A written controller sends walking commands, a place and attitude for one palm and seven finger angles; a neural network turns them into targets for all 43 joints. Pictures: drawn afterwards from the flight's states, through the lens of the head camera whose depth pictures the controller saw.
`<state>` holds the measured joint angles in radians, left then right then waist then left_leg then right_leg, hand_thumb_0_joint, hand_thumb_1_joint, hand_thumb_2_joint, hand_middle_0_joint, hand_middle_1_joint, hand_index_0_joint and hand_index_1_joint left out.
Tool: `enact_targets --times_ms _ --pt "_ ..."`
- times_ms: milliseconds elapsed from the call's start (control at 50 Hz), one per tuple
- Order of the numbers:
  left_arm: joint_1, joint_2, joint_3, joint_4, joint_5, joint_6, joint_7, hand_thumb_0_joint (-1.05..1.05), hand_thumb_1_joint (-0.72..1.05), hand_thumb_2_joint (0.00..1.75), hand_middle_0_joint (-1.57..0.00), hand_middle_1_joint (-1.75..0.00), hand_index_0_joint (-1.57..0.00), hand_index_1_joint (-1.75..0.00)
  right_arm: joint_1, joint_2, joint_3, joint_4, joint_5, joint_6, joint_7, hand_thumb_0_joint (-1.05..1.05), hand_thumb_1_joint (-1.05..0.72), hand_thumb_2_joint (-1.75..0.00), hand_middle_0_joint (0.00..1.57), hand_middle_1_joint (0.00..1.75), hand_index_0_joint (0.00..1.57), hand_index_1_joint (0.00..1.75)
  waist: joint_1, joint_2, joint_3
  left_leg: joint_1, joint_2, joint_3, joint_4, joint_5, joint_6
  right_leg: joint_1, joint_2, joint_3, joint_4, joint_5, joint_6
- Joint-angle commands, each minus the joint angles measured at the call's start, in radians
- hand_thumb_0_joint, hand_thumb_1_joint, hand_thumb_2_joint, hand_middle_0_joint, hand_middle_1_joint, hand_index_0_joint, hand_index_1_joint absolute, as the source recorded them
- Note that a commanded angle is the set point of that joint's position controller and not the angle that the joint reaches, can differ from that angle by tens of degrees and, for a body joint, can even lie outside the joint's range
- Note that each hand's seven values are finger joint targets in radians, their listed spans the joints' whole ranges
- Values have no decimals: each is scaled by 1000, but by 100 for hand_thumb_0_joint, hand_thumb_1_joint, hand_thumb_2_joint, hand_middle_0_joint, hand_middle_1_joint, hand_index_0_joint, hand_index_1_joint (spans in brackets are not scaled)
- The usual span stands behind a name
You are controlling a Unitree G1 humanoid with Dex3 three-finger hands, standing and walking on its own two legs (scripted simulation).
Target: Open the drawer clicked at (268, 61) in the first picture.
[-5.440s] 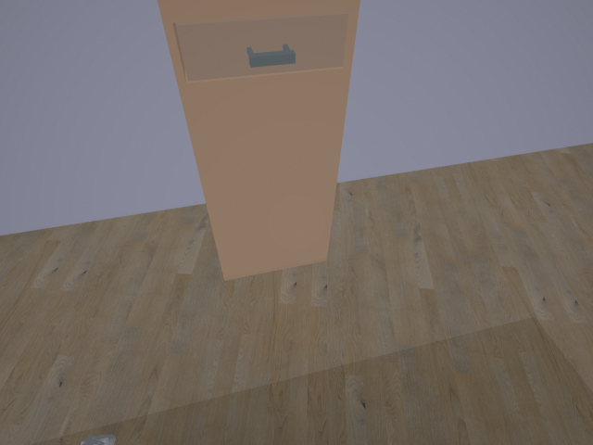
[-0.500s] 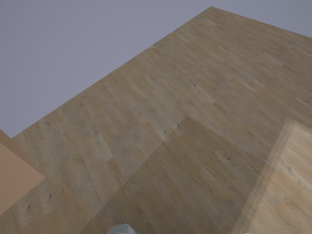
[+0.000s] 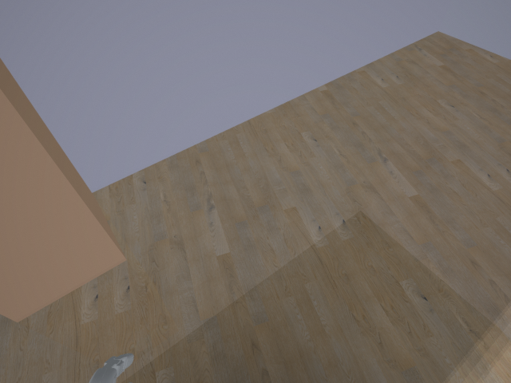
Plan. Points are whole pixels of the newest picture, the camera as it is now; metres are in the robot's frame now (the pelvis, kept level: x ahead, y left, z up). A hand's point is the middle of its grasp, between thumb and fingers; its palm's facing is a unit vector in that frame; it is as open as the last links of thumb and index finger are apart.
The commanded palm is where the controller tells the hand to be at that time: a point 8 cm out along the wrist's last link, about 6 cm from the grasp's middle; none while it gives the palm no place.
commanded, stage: turn to face it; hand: left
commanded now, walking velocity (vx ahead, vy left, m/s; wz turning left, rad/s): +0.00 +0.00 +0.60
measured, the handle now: out of the picture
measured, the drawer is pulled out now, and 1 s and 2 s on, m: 0.00 0.00 0.00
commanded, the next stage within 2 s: take the last steps up to it in 0.96 s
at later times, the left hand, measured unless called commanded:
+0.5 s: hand out of the picture -0.06 +0.26 -0.18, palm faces +0.36 -0.90 -0.25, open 7.4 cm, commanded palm none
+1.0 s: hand out of the picture -0.02 +0.23 -0.14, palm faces +0.50 -0.83 -0.26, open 7.4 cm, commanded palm none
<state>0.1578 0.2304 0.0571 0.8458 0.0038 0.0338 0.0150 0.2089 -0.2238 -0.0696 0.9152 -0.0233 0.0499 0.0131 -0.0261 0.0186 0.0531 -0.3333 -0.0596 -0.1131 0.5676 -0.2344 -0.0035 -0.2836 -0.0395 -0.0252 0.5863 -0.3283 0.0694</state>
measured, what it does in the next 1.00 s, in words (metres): steps on the spot, turning left: left foot, then right foot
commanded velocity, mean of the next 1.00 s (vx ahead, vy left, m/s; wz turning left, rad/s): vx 0.00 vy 0.00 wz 0.44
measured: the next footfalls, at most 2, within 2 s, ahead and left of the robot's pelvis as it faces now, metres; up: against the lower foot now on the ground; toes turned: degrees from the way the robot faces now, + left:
left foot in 0.42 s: +0.00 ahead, +0.14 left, +0.00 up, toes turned +22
right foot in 0.92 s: +0.07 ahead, -0.07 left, +0.00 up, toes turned +25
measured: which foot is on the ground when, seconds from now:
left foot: down 0.00-0.00, up 0.02-0.40, down 0.42-0.94, up 0.96-1.00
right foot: down 0.00-0.42, up 0.44-0.90, down 0.92-1.00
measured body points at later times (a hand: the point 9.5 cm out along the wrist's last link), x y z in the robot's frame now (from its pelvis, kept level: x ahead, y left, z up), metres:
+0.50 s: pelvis -0.03 +0.04 -0.01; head +0.00 +0.08 +0.44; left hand -0.07 +0.31 -0.16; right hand +0.17 -0.18 -0.12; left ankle -0.04 +0.13 -0.73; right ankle +0.00 -0.12 -0.68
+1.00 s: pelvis -0.02 +0.01 +0.00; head +0.01 +0.00 +0.45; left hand -0.05 +0.27 -0.12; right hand +0.14 -0.18 -0.16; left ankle -0.05 +0.12 -0.70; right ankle +0.03 -0.09 -0.73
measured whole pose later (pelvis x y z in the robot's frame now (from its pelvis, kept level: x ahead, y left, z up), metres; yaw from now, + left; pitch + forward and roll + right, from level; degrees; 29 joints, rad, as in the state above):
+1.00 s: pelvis -0.02 +0.01 +0.00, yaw +30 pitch -1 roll +0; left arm 0.19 0.17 0.03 0.90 0.02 0.02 0.03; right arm 0.24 -0.21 -0.07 0.97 -0.02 0.06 0.00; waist -0.02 0.05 0.03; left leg -0.40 -0.07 -0.08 0.81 -0.43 -0.01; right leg -0.24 -0.03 -0.07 0.56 -0.31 -0.02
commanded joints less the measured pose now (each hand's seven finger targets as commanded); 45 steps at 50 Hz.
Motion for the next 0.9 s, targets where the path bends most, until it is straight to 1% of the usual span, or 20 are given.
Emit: enact_targets --times_ms 0,20,60,80,180,300,340,360,380,400,420,460,500,540,640,740,800,840,860,880 --pt "134 267 50 -57 17 -33 20 0 90 90 -20 -30 -20 -30 -35 -124 -50 -124 0 -21 -4 0 -90 -90 20 30 20 30 66 -259 -117 -285 10 26 465 -356 -32 201 -474 370 -322 187 -203" --pt "85 230 54 -64 15 -38 23 0 90 90 -20 -30 -20 -30 -52 -126 -56 -111 -2 -7 -1 0 -90 -90 20 30 20 30 49 -284 -83 -272 35 9 572 -319 -31 110 -422 349 -335 140 -198" --pt "-9 160 31 -78 15 -37 20 0 90 90 -20 -30 -20 -30 -32 -122 -55 -72 -3 4 13 0 -90 -90 20 30 20 30 1 -171 0 -266 75 48 675 -178 -47 54 -316 161 -300 174 -167" --pt "-8 141 24 -76 16 -42 18 0 90 90 -20 -30 -20 -30 -19 -110 -50 -62 -3 5 18 0 -90 -90 20 30 20 30 -3 -168 -1 -264 76 69 677 -143 -57 70 -282 94 -279 249 -155" --pt "76 168 30 -40 23 -40 21 0 90 90 -20 -30 -20 -30 -77 -96 -37 -67 3 13 22 0 -90 -90 20 30 20 30 39 -202 -6 -225 90 135 520 -173 -78 137 -301 2 -262 334 -172" --pt "118 219 51 -13 29 -27 15 0 90 90 -20 -30 -20 -30 -120 -84 -17 -89 13 -7 21 0 -90 -90 20 30 20 30 72 -256 -63 -88 80 218 207 -220 -56 190 -342 -54 -164 488 -180" --pt "106 218 53 -3 24 -21 12 0 90 90 -20 -30 -20 -30 -61 -98 -20 -81 13 -17 17 0 -90 -90 20 30 20 30 39 -221 -98 20 74 232 31 -114 -44 176 -335 -106 -69 478 -135" --pt "102 208 56 -8 15 -15 10 0 90 90 -20 -30 -20 -30 -7 -130 -28 -70 10 -25 17 0 -90 -90 20 30 20 30 8 -158 -123 156 84 212 -115 23 -31 90 -313 -142 40 414 -89" --pt "118 158 52 -32 7 -9 3 0 90 90 -20 -30 -20 -30 57 -238 -52 -63 4 -37 12 0 -90 -90 20 30 20 30 -27 108 -178 348 273 -54 -186 247 51 -135 -210 -182 259 123 -14" --pt "60 95 27 -81 8 -7 0 0 90 90 -20 -30 -20 -30 123 -331 -73 -52 8 -35 5 0 -90 -90 20 30 20 30 -62 336 -160 371 481 -296 -215 598 178 -331 -103 -139 444 -373 37" --pt "2 120 29 -79 17 6 11 0 90 90 -20 -30 -20 -30 155 -304 -69 -22 7 -34 -5 0 -90 -90 20 30 20 30 -85 238 -175 307 478 -272 -221 415 202 -311 -108 -32 552 -331 17" --pt "-22 116 38 -50 11 4 2 0 90 90 -20 -30 -20 -30 27 -249 -52 -58 2 -33 -20 0 -90 -90 20 30 20 30 -41 196 -78 160 385 -220 -258 161 187 -328 -113 10 604 -183 15" --pt "34 117 42 -9 17 4 -9 0 90 90 -20 -30 -20 -30 -53 -201 -30 -79 0 -40 -21 0 -90 -90 20 30 20 30 11 135 -39 103 295 -122 -269 163 141 -273 -101 5 582 -64 17" --pt "67 121 40 11 17 3 -10 0 90 90 -20 -30 -20 -30 -49 -192 -26 -76 5 -45 -23 0 -90 -90 20 30 20 30 17 133 -76 144 271 -94 -268 212 142 -248 -88 4 537 -38 22" --pt "27 107 32 -4 14 0 -1 0 90 90 -20 -30 -20 -30 12 -184 -31 -58 4 -41 -25 0 -90 -90 20 30 20 30 -11 93 -90 220 290 -167 -261 262 178 -251 -60 11 416 -68 28" --pt "1 85 22 -16 10 -3 5 0 90 90 -20 -30 -20 -30 30 -177 -33 -41 -1 -35 -26 0 -90 -90 20 30 20 30 -19 125 -96 218 290 -214 -236 315 193 -186 -27 10 285 -113 17" --pt "34 64 14 -9 4 -10 10 0 90 90 -20 -30 -20 -30 16 -171 -33 -36 -4 -31 -26 0 -90 -90 20 30 20 30 -1 135 -103 168 273 -226 -205 390 186 -75 1 0 151 -103 0" --pt "89 70 14 10 2 -18 15 0 90 90 -20 -30 -20 -30 -4 -164 -32 -34 2 -30 -24 0 -90 -90 20 30 20 30 29 106 -107 103 247 -219 -168 379 162 41 15 -7 -2 1 -7" --pt "119 73 16 22 2 -26 17 0 90 90 -20 -30 -20 -30 -9 -151 -29 -35 6 -31 -23 0 -90 -90 20 30 20 30 48 89 -116 54 218 -200 -134 324 130 131 4 -11 -128 97 -10" --pt "140 106 20 28 7 -36 22 0 90 90 -20 -30 -20 -30 -1 -116 -25 -32 14 -34 -18 0 -90 -90 20 30 20 30 55 9 -125 -24 166 -160 -68 205 81 230 -61 51 -237 156 -26"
